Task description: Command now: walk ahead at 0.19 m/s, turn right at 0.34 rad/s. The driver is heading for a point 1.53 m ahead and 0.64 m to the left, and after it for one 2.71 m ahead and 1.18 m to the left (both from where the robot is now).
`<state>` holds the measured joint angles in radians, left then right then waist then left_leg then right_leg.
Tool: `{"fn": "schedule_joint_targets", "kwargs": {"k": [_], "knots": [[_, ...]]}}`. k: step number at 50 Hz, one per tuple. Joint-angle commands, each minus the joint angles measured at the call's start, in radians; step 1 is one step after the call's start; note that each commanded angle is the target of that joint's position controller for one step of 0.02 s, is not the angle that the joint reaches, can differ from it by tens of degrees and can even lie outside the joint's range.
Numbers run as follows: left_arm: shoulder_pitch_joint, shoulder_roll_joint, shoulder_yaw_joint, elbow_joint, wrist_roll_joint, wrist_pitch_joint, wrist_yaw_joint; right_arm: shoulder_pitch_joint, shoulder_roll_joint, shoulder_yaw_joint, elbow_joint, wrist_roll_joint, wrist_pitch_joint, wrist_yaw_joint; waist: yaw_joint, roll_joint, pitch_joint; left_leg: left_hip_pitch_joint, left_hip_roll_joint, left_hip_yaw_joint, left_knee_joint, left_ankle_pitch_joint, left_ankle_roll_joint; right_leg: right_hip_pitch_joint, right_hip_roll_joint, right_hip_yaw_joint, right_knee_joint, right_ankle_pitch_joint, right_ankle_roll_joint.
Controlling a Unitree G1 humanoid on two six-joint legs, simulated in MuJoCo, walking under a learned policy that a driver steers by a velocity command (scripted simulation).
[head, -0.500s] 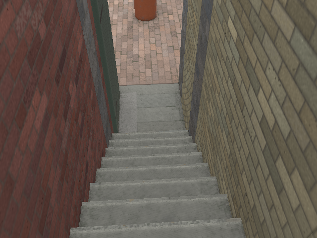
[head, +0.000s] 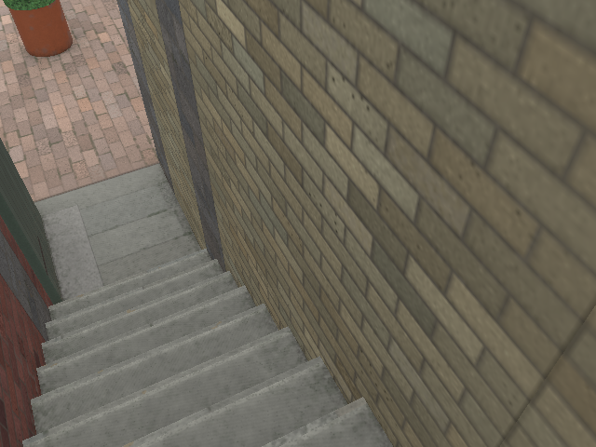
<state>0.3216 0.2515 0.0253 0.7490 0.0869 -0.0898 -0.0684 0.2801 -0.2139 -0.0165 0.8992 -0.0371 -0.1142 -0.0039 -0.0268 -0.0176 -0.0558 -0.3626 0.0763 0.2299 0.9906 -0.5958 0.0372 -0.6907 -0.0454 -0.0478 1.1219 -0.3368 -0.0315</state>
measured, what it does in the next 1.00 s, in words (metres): goes down, turning left: left foot 0.06 m lower, then left foot 0.19 m lower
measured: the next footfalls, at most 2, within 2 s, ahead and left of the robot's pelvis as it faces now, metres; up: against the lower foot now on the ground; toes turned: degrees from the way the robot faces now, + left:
left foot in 0.34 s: +0.09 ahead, +0.23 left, -0.06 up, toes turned +12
left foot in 0.54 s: +0.16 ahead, +0.29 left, -0.19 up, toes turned +16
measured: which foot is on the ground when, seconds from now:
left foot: down 0.00-0.00, up 0.02-0.32, down 0.34-0.40, up 0.42-0.52, down 0.54-1.00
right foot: down 0.00-0.52, up 0.54-1.00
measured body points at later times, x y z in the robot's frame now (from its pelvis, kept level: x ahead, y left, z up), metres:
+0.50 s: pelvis +0.08 +0.11 -0.07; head +0.10 +0.13 +0.38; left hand +0.02 +0.37 -0.20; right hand +0.30 -0.10 -0.17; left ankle +0.15 +0.27 -0.80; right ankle +0.04 -0.10 -0.68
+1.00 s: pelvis +0.14 +0.19 -0.15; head +0.17 +0.20 +0.30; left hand +0.24 +0.44 -0.25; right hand +0.25 -0.01 -0.29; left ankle +0.12 +0.28 -0.87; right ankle +0.22 +0.09 -0.83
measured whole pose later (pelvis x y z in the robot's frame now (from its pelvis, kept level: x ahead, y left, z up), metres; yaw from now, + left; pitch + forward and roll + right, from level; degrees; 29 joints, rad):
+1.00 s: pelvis +0.14 +0.19 -0.15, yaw +24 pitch +7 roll +1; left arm 0.18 0.17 -0.07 0.63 0.05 0.00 0.02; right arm 0.38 -0.16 0.00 0.84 -0.04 -0.06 0.02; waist -0.09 0.00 -0.09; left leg -0.50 -0.13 -0.09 0.72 -0.33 0.08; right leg -0.66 -0.02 0.01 0.97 -0.38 0.11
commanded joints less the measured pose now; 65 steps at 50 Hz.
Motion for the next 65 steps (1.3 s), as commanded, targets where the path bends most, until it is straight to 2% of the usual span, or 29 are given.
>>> {"fn": "schedule_joint_targets", "kwargs": {"k": [1,2,3,5,6,7,8,10,15,17,18,21,24,27,28,30,32,35,39,43,45,51,54,55,56,57,59,61,65], "knots": [[0.280,0.261,0.076,-0.017,-0.056,-0.032,0.055,-0.064,-0.103,-0.042,-0.171,-0.020,-0.010,0.054,0.096,-0.357,-0.308,-0.515,-0.129,-0.169,0.636,-0.133,-0.064,0.841,-0.173,0.447,-0.401,1.055,-0.474],[0.398,0.228,0.071,0.029,-0.027,-0.064,0.024,-0.088,-0.093,-0.033,-0.196,0.027,-0.006,0.081,0.167,-0.132,-0.270,-0.691,-0.107,-0.334,0.639,-0.165,-0.099,0.908,-0.285,0.540,-0.376,1.358,-0.497],[0.389,0.203,0.062,0.051,-0.041,-0.076,0.008,-0.160,-0.105,-0.041,-0.231,0.048,-0.015,0.090,0.196,-0.062,-0.113,-0.854,-0.065,-0.393,0.555,-0.123,-0.140,0.791,-0.355,0.698,-0.406,1.022,-0.469],[0.059,0.047,-0.010,0.024,-0.096,-0.063,0.020,-0.090,-0.109,-0.029,-0.199,0.012,-0.005,0.081,0.027,0.062,-0.042,-0.680,0.073,-0.398,0.341,0.027,-0.145,0.357,-0.309,0.539,-0.288,0.632,-0.306],[0.094,0.066,0.022,0.027,-0.065,0.008,0.133,-0.036,-0.033,-0.020,-0.119,-0.003,0.096,0.018,0.045,0.046,-0.061,-0.357,-0.011,-0.312,0.496,0.085,-0.120,0.250,-0.361,0.500,-0.413,0.874,-0.281],[0.064,0.132,0.034,0.021,-0.065,0.043,0.150,-0.095,-0.063,-0.028,-0.173,-0.015,0.156,-0.014,0.026,-0.009,-0.001,-0.367,-0.047,-0.301,0.483,0.272,-0.113,0.162,-0.318,0.423,-0.391,0.657,-0.261],[-0.074,0.069,-0.025,-0.031,-0.067,-0.020,0.065,0.088,-0.099,-0.034,-0.133,-0.064,0.105,0.062,-0.085,-0.086,0.020,-0.212,-0.030,-0.319,0.444,0.519,-0.089,-0.159,-0.203,0.237,-0.363,0.330,-0.197],[-0.215,0.074,-0.050,-0.039,-0.028,-0.036,0.034,0.099,-0.139,-0.055,-0.117,-0.055,0.107,0.098,-0.080,-0.028,-0.021,-0.176,-0.029,-0.299,0.537,0.719,-0.135,-0.233,-0.171,0.163,-0.295,0.017,-0.103],[0.144,0.164,-0.027,0.095,-0.012,-0.064,0.126,-0.378,-0.130,-0.020,-0.333,-0.049,0.082,0.014,0.235,-0.182,-0.048,-0.678,0.032,-0.391,0.207,0.481,-0.094,0.380,-0.399,0.523,-0.185,0.192,-0.229],[0.089,0.141,-0.027,0.063,-0.040,-0.049,0.144,-0.337,-0.111,-0.003,-0.300,-0.050,0.106,0.018,0.225,-0.116,0.007,-0.586,0.059,-0.340,-0.216,0.676,-0.098,0.286,-0.359,0.476,-0.220,-0.182,-0.165],[0.018,0.184,-0.019,0.042,-0.020,-0.038,0.129,-0.242,-0.121,-0.008,-0.241,-0.047,0.130,0.029,0.189,-0.042,0.075,-0.394,0.057,-0.276,-0.456,0.910,-0.072,0.126,-0.322,0.382,-0.214,-0.501,-0.103],[0.086,0.243,0.009,0.083,-0.019,-0.041,0.098,-0.312,-0.207,-0.067,-0.267,-0.028,0.087,0.033,0.224,-0.160,0.148,-0.295,-0.030,-0.160,-0.516,0.654,-0.080,0.158,-0.293,0.234,-0.287,-0.406,-0.060],[0.137,0.232,0.004,0.156,0.041,0.020,0.097,-0.138,-0.105,-0.039,-0.161,-0.012,0.122,0.036,0.171,-0.101,0.108,-0.009,0.047,-0.233,-0.730,1.014,-0.015,0.200,-0.376,0.286,-0.157,-0.450,-0.029],[-0.038,0.161,-0.007,0.128,0.067,0.057,0.034,0.331,-0.282,-0.147,-0.041,-0.023,0.124,0.011,-0.135,0.105,-0.024,0.568,-0.012,-0.164,-0.651,1.083,0.064,0.000,-0.108,-0.090,0.589,-0.492,0.059],[0.010,0.036,-0.018,0.063,0.029,0.042,0.016,0.403,-0.407,-0.153,-0.061,-0.027,0.090,0.020,-0.064,0.346,-0.187,0.827,0.113,-0.366,-0.380,1.398,0.202,-0.270,-0.013,-0.102,1.011,-0.575,0.062],[-0.103,0.126,-0.015,-0.034,-0.041,-0.012,0.050,0.390,-0.335,-0.105,-0.094,-0.046,0.046,0.093,-0.094,0.331,-0.176,0.763,0.246,-0.447,-0.357,1.394,0.276,-0.613,-0.004,-0.036,1.316,-0.540,0.063],[-0.084,0.136,-0.020,-0.115,-0.056,-0.022,0.073,0.172,-0.262,-0.047,-0.158,-0.010,-0.004,0.121,-0.009,0.183,-0.053,0.353,0.435,-0.721,-0.473,0.945,0.326,-0.601,-0.071,0.188,1.102,-0.218,0.071],[-0.020,0.111,-0.035,-0.145,-0.027,0.031,0.079,-0.009,-0.115,0.026,-0.149,-0.016,0.009,0.086,0.119,0.047,0.005,-0.002,0.254,-0.607,-0.551,0.545,0.240,-0.464,-0.089,0.164,0.760,0.115,0.064],[-0.005,0.062,-0.047,-0.157,-0.026,0.062,0.066,0.048,-0.126,0.036,-0.145,0.003,-0.006,0.012,0.083,0.046,0.051,-0.290,0.063,-0.509,-0.577,0.405,0.198,-0.232,-0.063,0.021,0.349,0.334,0.095],[-0.013,0.002,-0.060,-0.186,-0.022,0.073,0.092,0.118,-0.186,-0.007,-0.116,-0.046,0.002,0.011,0.054,0.115,-0.024,-0.129,0.086,-0.729,-0.549,0.385,0.266,-0.164,-0.036,0.074,0.290,0.227,0.145],[-0.192,0.000,-0.065,-0.249,-0.019,0.077,0.103,0.161,-0.131,-0.015,-0.100,-0.002,0.019,0.012,-0.038,0.042,-0.038,0.165,0.137,-0.794,-0.504,0.421,0.295,-0.325,-0.036,0.105,0.010,-0.027,0.164],[-0.193,0.012,-0.054,-0.170,-0.069,0.057,0.090,0.118,-0.129,-0.038,-0.119,0.004,0.066,0.019,-0.054,0.121,-0.092,0.164,0.116,-0.797,-0.494,0.679,0.325,-0.023,0.068,0.028,-0.385,-0.033,0.102],[-0.050,0.128,0.006,-0.098,-0.074,0.026,0.107,0.060,-0.115,-0.042,-0.153,-0.017,0.074,0.021,0.028,-0.006,-0.203,-0.153,0.000,-0.600,-0.313,0.748,0.187,0.557,0.001,0.086,-0.541,0.510,-0.072],[0.061,0.200,0.038,-0.069,-0.041,0.020,0.114,0.064,-0.017,-0.015,-0.196,-0.014,0.080,0.010,0.066,-0.184,-0.280,-0.459,-0.169,-0.416,-0.082,0.267,0.028,0.869,-0.206,0.358,-0.592,0.898,-0.316],[0.202,0.189,0.055,-0.038,0.025,0.024,0.103,-0.051,-0.038,-0.027,-0.237,-0.003,0.094,-0.017,0.183,-0.093,-0.192,-0.770,-0.265,-0.445,0.165,-0.081,-0.056,0.975,-0.347,0.604,-0.662,0.916,-0.439],[0.193,0.151,0.052,-0.004,0.040,0.037,0.088,-0.052,-0.004,-0.011,-0.228,-0.007,0.108,-0.041,0.163,0.051,-0.079,-0.947,-0.218,-0.528,0.310,0.002,-0.092,0.938,-0.395,0.599,-0.678,0.860,-0.409],[0.035,0.052,0.023,-0.008,-0.018,0.046,0.027,0.098,-0.064,-0.021,-0.128,-0.029,0.123,-0.041,0.056,0.013,-0.078,-0.867,-0.198,-0.541,0.497,0.206,-0.114,0.697,-0.250,0.401,-0.637,0.889,-0.328],[-0.109,0.023,0.007,-0.020,-0.034,0.030,-0.014,0.209,-0.069,-0.016,-0.067,-0.064,0.121,0.018,-0.057,0.006,-0.111,-0.646,-0.176,-0.428,0.636,0.373,-0.111,0.400,-0.131,0.228,-0.635,0.808,-0.256],[-0.333,0.029,-0.034,-0.036,-0.074,-0.002,-0.014,0.235,-0.064,-0.017,-0.001,-0.047,0.103,0.111,-0.135,0.000,-0.045,-0.204,-0.033,-0.278,0.472,0.527,-0.152,-0.056,-0.002,0.041,-0.689,0.176,-0.082]]}}
Velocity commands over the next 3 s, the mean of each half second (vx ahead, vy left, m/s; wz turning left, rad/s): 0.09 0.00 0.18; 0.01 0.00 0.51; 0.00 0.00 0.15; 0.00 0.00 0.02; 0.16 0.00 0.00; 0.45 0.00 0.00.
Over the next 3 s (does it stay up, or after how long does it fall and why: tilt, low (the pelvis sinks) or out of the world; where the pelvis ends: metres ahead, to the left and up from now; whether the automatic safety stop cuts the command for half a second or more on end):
stays up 0.41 0.34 -0.36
